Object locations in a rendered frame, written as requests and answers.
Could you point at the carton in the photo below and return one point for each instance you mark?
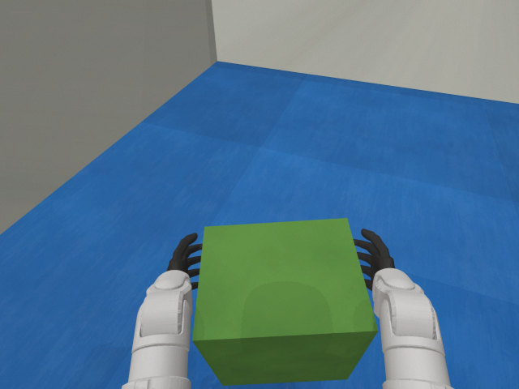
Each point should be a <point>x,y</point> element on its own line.
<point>282,302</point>

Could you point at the robot right hand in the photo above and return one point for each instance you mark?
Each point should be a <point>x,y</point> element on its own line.
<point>378,258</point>

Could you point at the robot left hand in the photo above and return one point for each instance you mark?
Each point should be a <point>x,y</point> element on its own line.
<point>180,260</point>

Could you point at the robot right forearm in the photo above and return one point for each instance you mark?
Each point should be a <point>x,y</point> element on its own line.
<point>413,349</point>

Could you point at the robot left forearm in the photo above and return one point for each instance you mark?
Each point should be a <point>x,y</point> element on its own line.
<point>162,335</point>

